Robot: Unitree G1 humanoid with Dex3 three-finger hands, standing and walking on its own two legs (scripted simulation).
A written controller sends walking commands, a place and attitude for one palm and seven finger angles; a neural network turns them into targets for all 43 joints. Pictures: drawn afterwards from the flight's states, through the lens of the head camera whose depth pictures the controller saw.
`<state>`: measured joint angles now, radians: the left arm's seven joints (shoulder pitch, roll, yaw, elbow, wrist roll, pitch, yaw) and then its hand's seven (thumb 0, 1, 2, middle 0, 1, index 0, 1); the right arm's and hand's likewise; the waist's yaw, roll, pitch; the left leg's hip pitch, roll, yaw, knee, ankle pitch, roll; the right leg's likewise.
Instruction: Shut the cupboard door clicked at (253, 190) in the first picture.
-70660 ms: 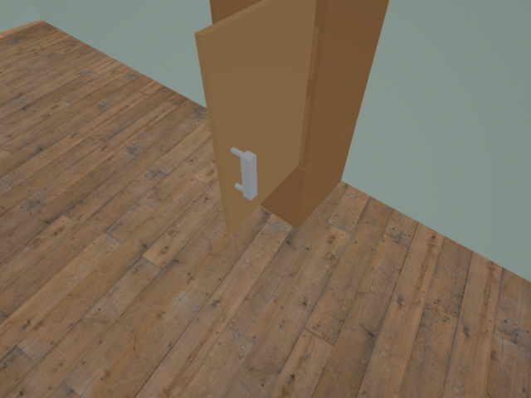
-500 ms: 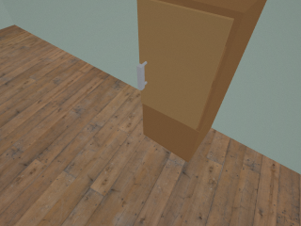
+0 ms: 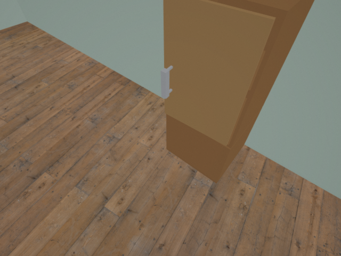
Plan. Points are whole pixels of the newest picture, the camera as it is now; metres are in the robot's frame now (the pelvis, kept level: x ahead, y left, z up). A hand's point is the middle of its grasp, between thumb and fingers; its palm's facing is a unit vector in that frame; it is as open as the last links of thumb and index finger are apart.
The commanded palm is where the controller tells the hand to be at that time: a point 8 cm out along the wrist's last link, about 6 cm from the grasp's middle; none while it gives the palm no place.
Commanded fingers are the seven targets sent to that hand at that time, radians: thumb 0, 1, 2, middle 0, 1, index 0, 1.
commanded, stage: walk to a spot facing it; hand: left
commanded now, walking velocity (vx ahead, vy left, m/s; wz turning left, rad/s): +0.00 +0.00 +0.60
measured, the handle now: (168, 81) +0.82 +0.05 -0.10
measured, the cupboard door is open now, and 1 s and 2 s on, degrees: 3 3 3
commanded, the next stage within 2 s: none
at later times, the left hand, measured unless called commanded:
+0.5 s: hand out of the picture +0.00 +0.27 -0.17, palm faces +0.28 -0.92 -0.27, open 7.4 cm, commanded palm none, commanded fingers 0.00 0.90 0.90 -0.20 -0.30 -0.20 -0.30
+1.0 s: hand out of the picture -0.12 +0.20 -0.19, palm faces +0.62 -0.75 -0.23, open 7.4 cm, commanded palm none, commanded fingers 0.00 0.90 0.90 -0.20 -0.30 -0.20 -0.30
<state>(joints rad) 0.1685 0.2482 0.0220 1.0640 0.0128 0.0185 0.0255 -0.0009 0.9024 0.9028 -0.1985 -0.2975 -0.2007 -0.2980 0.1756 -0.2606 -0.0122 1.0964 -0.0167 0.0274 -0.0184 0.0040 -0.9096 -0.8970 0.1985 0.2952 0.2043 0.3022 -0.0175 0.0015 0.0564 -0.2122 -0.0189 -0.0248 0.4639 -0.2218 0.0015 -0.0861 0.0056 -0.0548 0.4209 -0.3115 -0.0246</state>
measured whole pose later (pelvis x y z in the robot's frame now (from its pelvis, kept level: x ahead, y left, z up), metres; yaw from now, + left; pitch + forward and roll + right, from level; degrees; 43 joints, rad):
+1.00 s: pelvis -0.04 +0.01 -0.02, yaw +39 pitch +1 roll +1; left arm 0.24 0.21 0.06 0.88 0.03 0.02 0.02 0.00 0.90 0.90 -0.20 -0.30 -0.20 -0.30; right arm 0.17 -0.24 -0.07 0.92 -0.02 0.05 0.03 0.01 -0.91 -0.90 0.20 0.29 0.20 0.30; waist -0.01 -0.03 0.10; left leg -0.30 0.02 0.05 0.61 -0.27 -0.02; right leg -0.25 -0.18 -0.24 0.68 -0.41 0.05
